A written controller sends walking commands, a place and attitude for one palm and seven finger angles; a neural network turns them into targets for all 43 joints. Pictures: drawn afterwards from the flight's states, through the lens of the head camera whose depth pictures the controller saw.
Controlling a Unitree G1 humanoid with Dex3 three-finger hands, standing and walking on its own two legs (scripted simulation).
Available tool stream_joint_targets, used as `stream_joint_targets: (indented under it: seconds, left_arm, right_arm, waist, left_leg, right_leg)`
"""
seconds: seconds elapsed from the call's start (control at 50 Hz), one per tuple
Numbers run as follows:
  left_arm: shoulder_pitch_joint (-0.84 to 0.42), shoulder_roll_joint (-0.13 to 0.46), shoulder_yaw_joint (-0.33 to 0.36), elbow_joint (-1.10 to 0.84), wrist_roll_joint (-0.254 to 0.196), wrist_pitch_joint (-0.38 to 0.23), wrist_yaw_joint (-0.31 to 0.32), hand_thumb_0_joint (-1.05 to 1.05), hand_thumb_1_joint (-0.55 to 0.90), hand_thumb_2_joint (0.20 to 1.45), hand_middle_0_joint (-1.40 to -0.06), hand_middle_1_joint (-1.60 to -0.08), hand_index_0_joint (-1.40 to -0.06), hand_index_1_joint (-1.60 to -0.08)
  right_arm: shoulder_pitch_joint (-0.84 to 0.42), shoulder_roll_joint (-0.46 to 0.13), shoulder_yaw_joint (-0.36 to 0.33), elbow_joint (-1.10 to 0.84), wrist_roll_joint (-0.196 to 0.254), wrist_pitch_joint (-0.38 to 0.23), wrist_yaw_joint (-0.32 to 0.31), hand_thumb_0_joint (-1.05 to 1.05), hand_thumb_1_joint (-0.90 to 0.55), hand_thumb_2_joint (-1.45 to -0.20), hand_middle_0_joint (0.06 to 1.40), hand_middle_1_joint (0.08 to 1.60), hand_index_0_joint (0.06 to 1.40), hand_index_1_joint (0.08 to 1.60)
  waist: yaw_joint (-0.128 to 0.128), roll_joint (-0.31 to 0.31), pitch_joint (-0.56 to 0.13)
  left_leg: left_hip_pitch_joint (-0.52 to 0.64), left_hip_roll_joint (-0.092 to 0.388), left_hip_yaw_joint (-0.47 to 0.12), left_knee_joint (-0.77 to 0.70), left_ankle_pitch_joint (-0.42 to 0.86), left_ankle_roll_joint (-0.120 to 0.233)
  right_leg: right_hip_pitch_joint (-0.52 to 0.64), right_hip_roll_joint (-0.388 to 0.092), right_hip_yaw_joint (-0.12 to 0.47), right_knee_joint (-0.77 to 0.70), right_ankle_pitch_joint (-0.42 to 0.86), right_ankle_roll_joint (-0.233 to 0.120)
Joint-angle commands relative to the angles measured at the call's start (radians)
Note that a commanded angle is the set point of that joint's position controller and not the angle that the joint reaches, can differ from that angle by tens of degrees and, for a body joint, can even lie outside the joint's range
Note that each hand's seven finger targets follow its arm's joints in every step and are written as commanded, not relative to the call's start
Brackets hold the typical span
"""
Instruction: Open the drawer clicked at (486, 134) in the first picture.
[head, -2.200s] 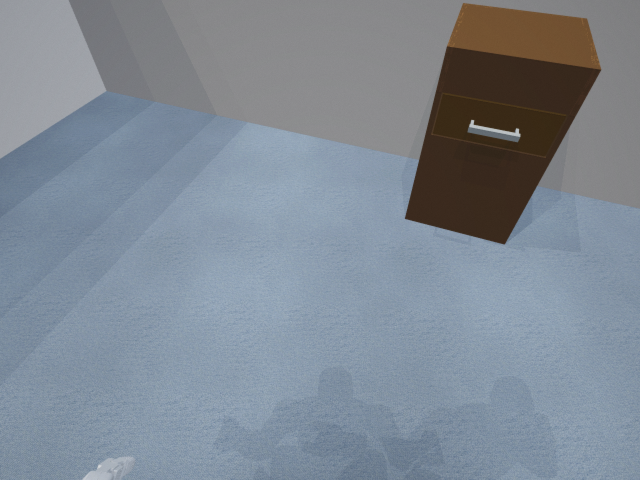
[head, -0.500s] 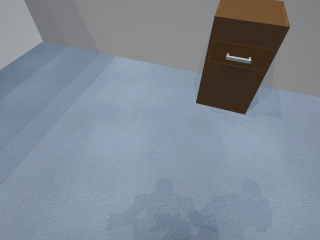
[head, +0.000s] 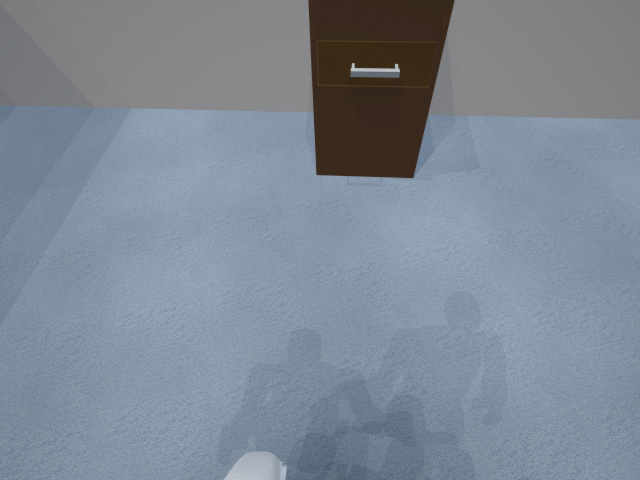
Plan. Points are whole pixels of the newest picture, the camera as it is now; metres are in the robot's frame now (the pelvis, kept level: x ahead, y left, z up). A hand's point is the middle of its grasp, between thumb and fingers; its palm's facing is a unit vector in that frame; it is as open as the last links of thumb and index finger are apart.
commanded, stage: walk to a spot facing it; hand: left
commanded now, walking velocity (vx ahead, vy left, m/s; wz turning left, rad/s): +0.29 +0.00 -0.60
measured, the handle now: (374, 69) +1.35 -0.06 -0.24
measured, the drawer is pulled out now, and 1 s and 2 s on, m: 0.00 0.00 0.00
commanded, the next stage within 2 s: none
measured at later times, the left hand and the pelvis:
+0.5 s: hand (156, 417) +0.21 +0.29 -0.17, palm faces -0.22 -0.96 -0.18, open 7.4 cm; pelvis +0.10 +0.09 +0.01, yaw -17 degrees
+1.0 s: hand (310, 280) +0.48 +0.07 -0.19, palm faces -0.58 -0.80 -0.14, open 7.4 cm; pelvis +0.30 -0.02 -0.02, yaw -36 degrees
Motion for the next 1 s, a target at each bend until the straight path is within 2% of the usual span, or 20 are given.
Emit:
stream_joint_targets:
  seconds: [0.0, 0.18, 0.24, 0.26, 0.28, 0.3, 0.32, 0.36, 0.44, 0.5, 0.68, 0.78, 0.82, 0.84, 0.86, 0.88, 0.9, 0.92, 0.94, 0.98]
  left_arm:
    - [0.09, 0.209, 0.065, -0.041, 0.005, -0.035, 0.012, 0.0, 0.9, 0.9, -0.2, -0.3, -0.2, -0.3]
    - [0.041, 0.239, 0.073, -0.062, 0.016, -0.038, 0.008, 0.0, 0.9, 0.9, -0.2, -0.3, -0.2, -0.3]
    - [-0.059, 0.214, 0.072, -0.093, 0.009, -0.03, 0.002, 0.0, 0.9, 0.9, -0.2, -0.3, -0.2, -0.3]
    - [-0.045, 0.154, 0.058, -0.106, 0.002, -0.028, -0.005, 0.0, 0.9, 0.9, -0.2, -0.3, -0.2, -0.3]
    - [-0.042, 0.108, 0.052, -0.121, -0.003, -0.031, -0.015, 0.0, 0.9, 0.9, -0.2, -0.3, -0.2, -0.3]
    - [-0.091, 0.144, 0.065, -0.141, 0.008, -0.032, -0.016, 0.0, 0.9, 0.9, -0.2, -0.3, -0.2, -0.3]
    - [-0.094, 0.17, 0.076, -0.13, 0.016, -0.028, -0.025, 0.0, 0.9, 0.9, -0.2, -0.3, -0.2, -0.3]
    - [-0.051, 0.148, 0.082, -0.078, 0.028, -0.016, -0.042, 0.0, 0.9, 0.9, -0.2, -0.3, -0.2, -0.3]
    - [0.006, 0.09, 0.069, -0.048, 0.025, 0.006, -0.044, 0.0, 0.9, 0.9, -0.2, -0.3, -0.2, -0.3]
    - [-0.031, 0.073, 0.063, -0.051, 0.025, 0.013, -0.04, 0.0, 0.9, 0.9, -0.2, -0.3, -0.2, -0.3]
    - [-0.292, 0.03, 0.029, -0.102, 0.017, 0.001, -0.052, 0.0, 0.9, 0.9, -0.2, -0.3, -0.2, -0.3]
    - [-0.14, 0.074, 0.038, -0.057, 0.017, -0.027, -0.036, 0.0, 0.9, 0.9, -0.2, -0.3, -0.2, -0.3]
    - [0.108, 0.156, 0.067, 0.018, 0.023, -0.05, -0.026, 0.0, 0.9, 0.9, -0.2, -0.3, -0.2, -0.3]
    - [0.208, 0.255, 0.084, 0.037, 0.018, -0.057, -0.015, 0.0, 0.9, 0.9, -0.2, -0.3, -0.2, -0.3]
    - [0.216, 0.3, 0.09, 0.041, -0.01, -0.052, -0.002, 0.0, 0.9, 0.9, -0.2, -0.3, -0.2, -0.3]
    - [0.165, 0.285, 0.091, 0.023, -0.017, -0.042, 0.009, 0.0, 0.9, 0.9, -0.2, -0.3, -0.2, -0.3]
    - [0.099, 0.242, 0.081, 0.005, -0.013, -0.052, 0.012, 0.0, 0.9, 0.9, -0.2, -0.3, -0.2, -0.3]
    - [0.025, 0.199, 0.067, -0.001, -0.014, -0.058, 0.015, 0.0, 0.9, 0.9, -0.2, -0.3, -0.2, -0.3]
    - [-0.007, 0.164, 0.052, -0.002, -0.011, -0.069, 0.015, 0.0, 0.9, 0.9, -0.2, -0.3, -0.2, -0.3]
    - [-0.033, 0.155, 0.048, 0.005, 0.008, -0.085, 0.018, 0.0, 0.9, 0.9, -0.2, -0.3, -0.2, -0.3]
  right_arm:
    - [-0.056, -0.084, -0.02, -0.103, -0.006, -0.046, 0.003, 0.0, -0.9, -0.9, 0.2, 0.3, 0.2, 0.3]
    - [-0.05, -0.066, -0.016, -0.15, 0.013, -0.08, 0.01, 0.0, -0.9, -0.9, 0.2, 0.3, 0.2, 0.3]
    - [0.154, -0.09, -0.02, -0.092, 0.019, -0.099, -0.007, 0.0, -0.9, -0.9, 0.2, 0.3, 0.2, 0.3]
    - [0.236, -0.168, -0.036, -0.068, 0.015, -0.104, -0.019, 0.0, -0.9, -0.9, 0.2, 0.3, 0.2, 0.3]
    - [0.292, -0.255, -0.057, -0.073, 0.008, -0.099, -0.017, 0.0, -0.9, -0.9, 0.2, 0.3, 0.2, 0.3]
    - [0.247, -0.253, -0.049, -0.093, 0.004, -0.095, -0.017, 0.0, -0.9, -0.9, 0.2, 0.3, 0.2, 0.3]
    - [0.187, -0.187, -0.031, -0.112, 0.002, -0.097, -0.012, 0.0, -0.9, -0.9, 0.2, 0.3, 0.2, 0.3]
    - [0.139, -0.115, -0.007, -0.107, 0.001, -0.113, -0.017, 0.0, -0.9, -0.9, 0.2, 0.3, 0.2, 0.3]
    - [0.219, -0.057, 0.011, -0.058, 0.011, -0.136, -0.027, 0.0, -0.9, -0.9, 0.2, 0.3, 0.2, 0.3]
    - [0.307, -0.034, 0.018, -0.016, 0.014, -0.144, -0.034, 0.0, -0.9, -0.9, 0.2, 0.3, 0.2, 0.3]
    - [0.481, -0.007, 0.028, 0.095, -0.003, -0.144, -0.043, 0.0, -0.9, -0.9, 0.2, 0.3, 0.2, 0.3]
    - [0.45, -0.088, -0.002, 0.098, 0.006, -0.133, -0.036, 0.0, -0.9, -0.9, 0.2, 0.3, 0.2, 0.3]
    - [0.361, -0.094, -0.001, 0.06, 0.021, -0.131, -0.022, 0.0, -0.9, -0.9, 0.2, 0.3, 0.2, 0.3]
    - [0.359, -0.018, 0.01, 0.023, 0.038, -0.131, -0.012, 0.0, -0.9, -0.9, 0.2, 0.3, 0.2, 0.3]
    - [0.297, 0.002, 0.007, -0.018, 0.037, -0.139, -0.02, 0.0, -0.9, -0.9, 0.2, 0.3, 0.2, 0.3]
    - [0.23, -0.022, -0.003, -0.04, 0.029, -0.136, -0.022, 0.0, -0.9, -0.9, 0.2, 0.3, 0.2, 0.3]
    - [0.237, -0.007, -0.001, -0.037, 0.016, -0.133, -0.012, 0.0, -0.9, -0.9, 0.2, 0.3, 0.2, 0.3]
    - [0.247, -0.001, -0.003, -0.024, 0.014, -0.121, -0.012, 0.0, -0.9, -0.9, 0.2, 0.3, 0.2, 0.3]
    - [0.234, 0.009, 0.0, -0.012, 0.007, -0.106, -0.012, 0.0, -0.9, -0.9, 0.2, 0.3, 0.2, 0.3]
    - [0.276, 0.036, -0.001, -0.003, 0.001, -0.088, -0.008, 0.0, -0.9, -0.9, 0.2, 0.3, 0.2, 0.3]
  waist:
    - [0.025, -0.119, -0.115]
    - [0.013, -0.169, -0.071]
    - [-0.09, -0.108, -0.103]
    - [-0.123, 0.111, -0.141]
    - [-0.14, 0.355, -0.131]
    - [-0.12, 0.252, -0.024]
    - [-0.081, 0.124, 0.042]
    - [-0.032, 0.077, 0.079]
    - [-0.009, 0.153, 0.035]
    - [-0.021, 0.123, 0.027]
    - [-0.093, 0.11, 0.095]
    - [-0.004, 0.167, -0.066]
    - [0.123, 0.161, -0.182]
    - [0.144, -0.057, -0.287]
    - [0.121, -0.116, -0.341]
    - [0.106, 0.006, -0.21]
    - [0.062, -0.021, -0.131]
    - [0.002, 0.027, -0.085]
    - [-0.024, 0.054, -0.015]
    - [-0.074, 0.062, -0.009]
  left_leg:
    - [-0.16, 0.02, -0.01, -0.053, -0.002, -0.002]
    - [0.081, -0.032, 0.002, -0.399, -0.066, 0.03]
    - [0.494, -0.038, 0.018, -0.671, 0.054, 0.042]
    - [0.674, 0.123, -0.135, -0.768, -0.111, 0.062]
    - [0.666, 0.37, -0.461, -0.911, -0.38, 0.126]
    - [0.48, 0.462, -0.538, -0.99, -0.485, 0.189]
    - [0.364, 0.407, -0.474, -1.013, -0.438, 0.184]
    - [0.303, 0.286, -0.253, -0.982, -0.221, 0.099]
    - [0.365, 0.195, 0.012, -0.905, 0.207, 0.023]
    - [0.444, 0.198, 0.072, -0.86, 0.472, -0.006]
    - [0.635, 0.241, 0.18, -0.829, 0.793, 0.09]
    - [0.663, 0.254, 0.3, -0.491, 1.387, 0.094]
    - [0.353, 0.253, 0.315, -0.109, 1.043, 0.072]
    - [0.003, 0.097, 0.292, 0.235, 0.051, 0.037]
    - [-0.185, 0.013, 0.157, 0.474, -0.277, 0.031]
    - [-0.22, 0.061, 0.044, 0.49, -0.167, 0.061]
    - [-0.238, 0.102, 0.023, 0.44, -0.042, 0.048]
    - [-0.19, 0.132, 0.007, 0.367, 0.001, 0.037]
    - [-0.109, 0.144, 0.013, 0.302, 0.015, 0.038]
    - [-0.042, 0.137, 0.029, 0.198, 0.004, 0.03]
  right_leg:
    - [0.239, -0.27, 0.394, -0.203, -0.112, -0.1]
    - [0.052, -0.247, 0.448, -0.203, -0.168, -0.122]
    - [-0.208, -0.129, 0.345, -0.047, -0.219, -0.044]
    - [-0.375, -0.031, 0.235, 0.14, -0.301, 0.001]
    - [-0.51, 0.035, 0.063, 0.42, -0.407, 0.057]
    - [-0.513, -0.057, 0.033, 0.549, -0.345, 0.075]
    - [-0.473, -0.092, 0.031, 0.625, -0.245, 0.083]
    - [-0.44, -0.116, 0.0, 0.723, -0.094, 0.092]
    - [-0.435, -0.114, -0.025, 0.807, 0.046, 0.109]
    - [-0.498, -0.114, -0.044, 0.845, 0.073, 0.111]
    - [-0.55, -0.124, -0.2, 0.529, 0.022, 0.074]
    - [-0.166, 0.0, -0.313, 0.217, -0.086, -0.012]
    - [0.308, -0.068, -0.225, 0.084, 0.051, -0.071]
    - [0.596, -0.366, 0.219, 0.046, 0.198, -0.204]
    - [0.657, -0.512, 0.538, -0.04, 0.363, -0.298]
    - [0.516, -0.52, 0.457, -0.105, 0.269, -0.297]
    - [0.408, -0.463, 0.361, -0.129, 0.256, -0.132]
    - [0.265, -0.43, 0.285, -0.141, 0.26, -0.087]
    - [0.091, -0.389, 0.213, -0.168, 0.278, -0.067]
    - [-0.02, -0.345, 0.116, -0.179, 0.293, -0.127]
